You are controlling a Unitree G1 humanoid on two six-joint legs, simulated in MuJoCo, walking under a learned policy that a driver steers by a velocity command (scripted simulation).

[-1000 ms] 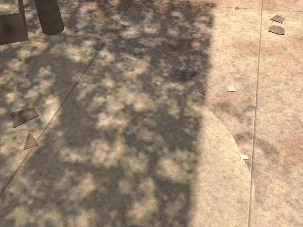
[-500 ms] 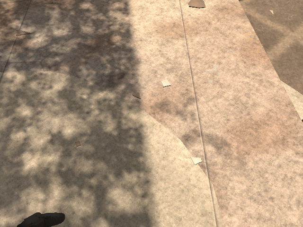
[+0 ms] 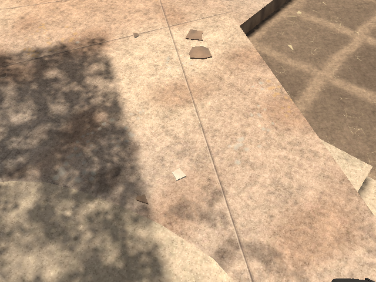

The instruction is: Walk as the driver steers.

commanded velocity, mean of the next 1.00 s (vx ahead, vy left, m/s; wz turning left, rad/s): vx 0.50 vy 0.00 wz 0.22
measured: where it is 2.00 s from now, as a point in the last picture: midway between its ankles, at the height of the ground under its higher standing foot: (152, 162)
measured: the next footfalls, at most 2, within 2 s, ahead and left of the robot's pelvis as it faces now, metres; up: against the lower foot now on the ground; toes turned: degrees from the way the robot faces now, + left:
right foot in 0.42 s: +0.38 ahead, -0.15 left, +0.00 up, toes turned +0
left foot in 0.94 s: +0.63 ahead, +0.13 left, +0.00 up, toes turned +19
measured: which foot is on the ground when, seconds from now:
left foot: down 0.00-0.42, up 0.44-0.92, down 0.94-1.00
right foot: up 0.00-0.40, down 0.42-0.96, up 0.98-1.00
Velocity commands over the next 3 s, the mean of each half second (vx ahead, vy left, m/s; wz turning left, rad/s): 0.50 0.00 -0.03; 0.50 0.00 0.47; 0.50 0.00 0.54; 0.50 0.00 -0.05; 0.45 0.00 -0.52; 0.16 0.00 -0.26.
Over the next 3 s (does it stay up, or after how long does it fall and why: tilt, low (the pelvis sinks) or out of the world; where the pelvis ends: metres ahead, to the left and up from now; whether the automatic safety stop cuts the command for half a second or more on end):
stays up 1.38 0.36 0.00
